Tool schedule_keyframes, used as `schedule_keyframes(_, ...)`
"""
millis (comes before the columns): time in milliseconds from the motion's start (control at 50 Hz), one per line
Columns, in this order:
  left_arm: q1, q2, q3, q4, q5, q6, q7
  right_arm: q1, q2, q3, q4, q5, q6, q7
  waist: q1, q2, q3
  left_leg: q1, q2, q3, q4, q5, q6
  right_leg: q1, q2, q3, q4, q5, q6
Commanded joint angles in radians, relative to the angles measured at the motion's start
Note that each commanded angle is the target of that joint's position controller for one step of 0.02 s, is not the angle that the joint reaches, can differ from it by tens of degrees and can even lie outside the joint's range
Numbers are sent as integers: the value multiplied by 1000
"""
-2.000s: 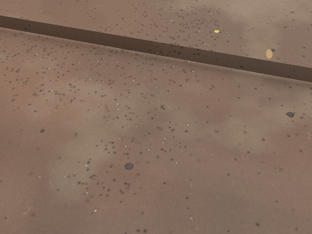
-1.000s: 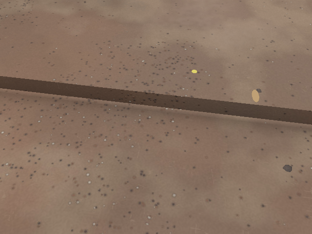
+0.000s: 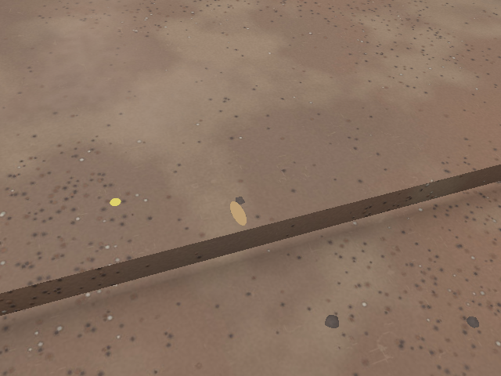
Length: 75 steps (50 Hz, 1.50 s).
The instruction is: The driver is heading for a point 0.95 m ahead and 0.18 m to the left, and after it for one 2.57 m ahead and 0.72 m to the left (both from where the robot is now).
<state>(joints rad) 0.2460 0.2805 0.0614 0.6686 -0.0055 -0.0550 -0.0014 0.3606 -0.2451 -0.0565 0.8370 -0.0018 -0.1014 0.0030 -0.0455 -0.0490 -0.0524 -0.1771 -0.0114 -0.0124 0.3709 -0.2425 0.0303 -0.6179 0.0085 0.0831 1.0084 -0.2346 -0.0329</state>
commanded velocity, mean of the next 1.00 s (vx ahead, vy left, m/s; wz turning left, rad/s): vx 0.49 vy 0.00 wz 0.19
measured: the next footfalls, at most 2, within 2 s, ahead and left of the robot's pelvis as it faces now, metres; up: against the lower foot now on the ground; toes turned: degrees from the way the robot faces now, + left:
right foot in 0.30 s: +0.30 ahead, -0.16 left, +0.00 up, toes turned -2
left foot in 0.80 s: +0.54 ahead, +0.08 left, +0.00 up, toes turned +13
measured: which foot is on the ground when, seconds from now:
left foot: down 0.00-0.32, up 0.34-0.78, down 0.80-1.00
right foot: up 0.00-0.28, down 0.30-0.80, up 0.82-1.00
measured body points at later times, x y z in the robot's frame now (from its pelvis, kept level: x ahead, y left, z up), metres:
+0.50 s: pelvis +0.25 -0.06 +0.00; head +0.27 -0.07 +0.45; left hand +0.34 +0.20 -0.12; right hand +0.31 -0.33 -0.14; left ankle +0.23 +0.08 -0.67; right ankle +0.26 -0.16 -0.75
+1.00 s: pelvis +0.50 +0.02 +0.00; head +0.53 +0.05 +0.44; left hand +0.54 +0.30 -0.13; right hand +0.65 -0.23 -0.12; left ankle +0.50 +0.07 -0.75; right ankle +0.53 -0.14 -0.67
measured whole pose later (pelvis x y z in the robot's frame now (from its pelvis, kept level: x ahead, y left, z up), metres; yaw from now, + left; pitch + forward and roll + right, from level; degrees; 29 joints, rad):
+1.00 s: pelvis +0.50 +0.02 +0.00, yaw +16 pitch +1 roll -1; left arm 0.21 0.27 0.03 0.79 0.05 -0.05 -0.01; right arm 0.28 -0.28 -0.06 0.80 -0.01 -0.04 0.02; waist 0.00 -0.03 0.06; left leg -0.24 -0.11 -0.01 0.40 -0.18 0.12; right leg -0.51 -0.08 0.00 1.08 -0.32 0.01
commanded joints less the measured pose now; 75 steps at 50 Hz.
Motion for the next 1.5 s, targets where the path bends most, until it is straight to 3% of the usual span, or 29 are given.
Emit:
schedule_keyframes(20,-108,37,8,-97,2,-25,-3,-7,-138,-24,-50,3,-11,-1,-5,165,93,105,221,-221,-223,81,155,-216,-69,-37,-32,135,26)
schedule_keyframes(200,-328,8,-8,-162,-25,-43,-46,119,-183,-17,9,25,21,-2,-73,181,144,154,250,-130,-174,260,140,-24,-31,-111,-437,198,10)
schedule_keyframes(240,-308,33,0,-165,-25,-49,-54,116,-200,-23,17,29,32,-6,-36,195,133,199,275,-133,-126,399,126,47,-13,-114,-490,136,-24)
schedule_keyframes(280,-117,96,33,-112,-16,-49,-44,92,-213,-26,13,31,40,-12,83,181,5,188,230,-65,99,748,93,346,34,-147,-557,157,-81)
schedule_keyframes(300,65,147,53,-70,-7,-44,-30,71,-193,-17,-8,18,35,-14,167,152,-129,19,193,-33,325,663,62,654,-57,-60,-513,192,-129)
schedule_keyframes(320,222,194,43,-29,140,-31,-12,190,-66,12,-40,-4,29,5,156,-102,-322,-307,48,74,707,106,-4,1029,-361,317,-494,152,-209)
schedule_keyframes(340,282,205,54,-10,91,-14,-11,192,-123,-8,-23,-20,28,4,181,-175,-406,-415,-37,-22,883,-311,4,1022,-446,593,-614,250,-267)
schedule_keyframes(380,119,114,24,7,52,-11,-12,38,-114,-7,-55,-23,27,11,111,-68,-90,-497,67,-44,878,-169,26,739,-327,319,-663,253,-212)
schedule_keyframes(420,33,54,1,18,39,-17,-13,34,-96,-4,-46,-31,47,20,42,-64,17,-396,102,-33,756,-115,16,521,-250,167,-751,269,-151)
schedule_keyframes(500,38,80,9,62,35,-46,-14,9,-76,-4,-48,-34,75,45,12,-70,62,-377,88,-36,691,-17,7,419,-246,59,-867,211,-168)
schedule_keyframes(720,145,130,24,164,34,-46,3,-322,-77,7,-168,-37,71,76,86,-12,150,-384,73,72,268,127,53,589,-277,-164,-845,274,-110)
schedule_keyframes(760,152,153,28,178,38,-34,6,-300,-86,0,-173,-42,70,70,76,-16,119,-324,21,117,232,33,86,650,-275,-204,-710,530,-92)
schedule_keyframes(800,155,153,21,179,36,-19,11,-71,-122,-23,-108,-57,56,53,-18,29,-28,-25,-66,134,143,24,137,593,-220,-285,-337,736,-55)
schedule_keyframes(820,160,110,3,135,25,-20,11,97,-222,-54,-82,-70,52,36,-81,152,-162,270,133,-157,96,-109,219,339,-174,-306,-6,472,-11)
schedule_keyframes(840,169,37,-12,78,32,-29,-5,100,-328,-78,-87,-42,54,28,-33,365,-224,469,375,-683,-42,-39,347,-23,26,-230,276,-315,34)
schedule_keyframes(860,58,108,2,81,48,-28,-3,96,-286,-72,-83,-12,62,24,-71,190,-178,454,340,-652,-72,15,326,-117,-21,-55,317,-266,19)
schedule_keyframes(900,17,89,-8,76,32,-42,-10,-6,-205,-51,-88,-11,66,16,-3,68,2,227,265,-416,-81,226,261,-78,-99,-53,192,-102,7)
schedule_keyframes(940,50,80,-11,89,57,-15,-8,-69,-163,-36,-100,-3,60,14,55,80,23,97,198,-307,-110,372,230,36,-116,-55,109,-82,29)
schedule_keyframes(1000,38,60,-14,83,63,16,-16,-47,-179,-40,-89,3,42,15,70,85,25,42,156,-256,-139,432,241,54,-99,-77,43,-46,62)
schedule_keyframes(1100,-161,45,-23,19,55,19,-21,18,-186,-46,-74,-1,46,9,15,106,83,36,113,-253,-153,355,207,-7,-79,-89,-185,122,96)
schedule_keyframes(1220,-281,49,-33,-43,43,2,-11,87,-187,-51,-73,-28,51,-14,-29,133,69,215,183,-384,-34,503,225,-78,-42,-75,-231,62,62)
schedule_keyframes(1280,-162,64,-26,-24,46,-16,-2,38,-184,-50,-82,-25,58,-15,46,68,30,162,67,-315,175,908,143,214,59,-131,-411,-45,22)
schedule_keyframes(1300,-38,66,-18,4,46,-24,8,4,-204,-55,-78,-6,53,-10,125,65,-30,104,28,-307,343,940,115,424,64,-128,-570,90,12)
schedule_keyframes(1320,133,132,7,39,53,-34,28,-38,-178,-51,-99,15,36,-5,199,52,-127,-94,-12,-295,552,677,80,736,-74,-22,-625,165,-21)
schedule_keyframes(1340,199,198,14,48,76,-30,38,-23,-15,-8,-129,11,24,-11,162,-129,-138,-368,-100,-168,815,-258,53,927,-408,256,-597,544,-64)
schedule_keyframes(1360,207,259,39,54,55,-10,30,67,-85,-22,-158,8,42,-29,105,-158,-213,-504,-128,-104,1010,-315,27,932,-530,525,-589,727,-204)
schedule_keyframes(1380,144,158,22,39,49,-6,21,22,-105,-24,-134,-21,66,-40,97,10,-106,-565,-62,-98,1116,-269,14,825,-482,431,-593,627,-224)
schedule_keyframes(1420,79,34,-16,48,51,-15,10,-89,-75,-22,-157,-33,83,-20,84,-4,48,-633,-42,-47,1201,-239,2,662,-343,189,-635,601,-172)
schedule_keyframes(1500,156,46,-17,130,39,-34,6,-188,8,3,-234,-31,113,0,69,-127,71,-752,-98,-16,1371,-279,10,572,-283,34,-713,652,-147)
Keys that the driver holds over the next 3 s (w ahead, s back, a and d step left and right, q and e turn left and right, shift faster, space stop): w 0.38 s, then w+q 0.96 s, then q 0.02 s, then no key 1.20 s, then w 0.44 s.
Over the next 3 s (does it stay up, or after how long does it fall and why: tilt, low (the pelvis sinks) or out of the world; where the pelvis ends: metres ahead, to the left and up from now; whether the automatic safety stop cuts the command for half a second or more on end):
stays up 1.03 0.24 0.10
